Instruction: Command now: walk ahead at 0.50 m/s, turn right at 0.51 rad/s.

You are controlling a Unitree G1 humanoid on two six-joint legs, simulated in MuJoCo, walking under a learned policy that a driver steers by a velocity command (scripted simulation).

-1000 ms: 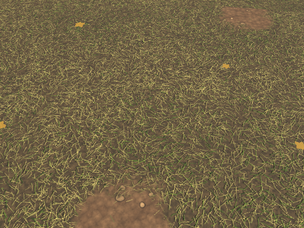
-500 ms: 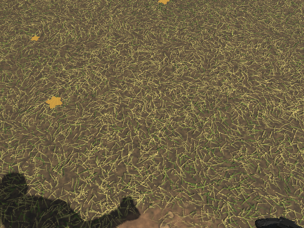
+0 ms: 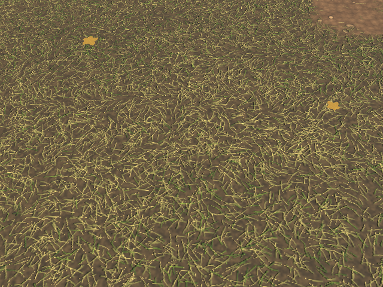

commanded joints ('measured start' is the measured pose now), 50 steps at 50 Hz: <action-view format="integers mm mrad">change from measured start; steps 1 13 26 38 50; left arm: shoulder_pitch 117 305 281 -44 297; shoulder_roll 119 155 147 44 253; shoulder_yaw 31 45 28 -16 39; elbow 4 20 -41 -161 -63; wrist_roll -9 -9 2 17 13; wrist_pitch -3 -23 -25 10 -15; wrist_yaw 19 22 21 -45 19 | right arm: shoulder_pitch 5 -318 -28 74 169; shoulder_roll -113 -98 -181 -116 -151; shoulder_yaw -21 -16 -42 -24 -23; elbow -83 -203 -199 -94 -77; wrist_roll -16 -9 -9 1 18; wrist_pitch -6 34 4 -43 4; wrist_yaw -6 13 -21 3 -2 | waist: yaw -1 85 -16 -9 142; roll -44 -74 33 73 -137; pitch -19 -18 -152 -10 -351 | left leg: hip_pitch -302 -390 385 215 -353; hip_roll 85 57 380 202 -3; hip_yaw -90 -78 -644 -8 -46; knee -54 -438 -957 -1061 92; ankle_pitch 68 347 -116 565 -125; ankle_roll -18 -96 158 117 23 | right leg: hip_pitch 253 332 -256 -265 707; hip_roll -277 -201 -58 -130 -505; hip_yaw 431 410 181 75 674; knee -343 -370 638 263 -277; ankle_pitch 223 269 -195 131 63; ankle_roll -157 -108 38 93 -206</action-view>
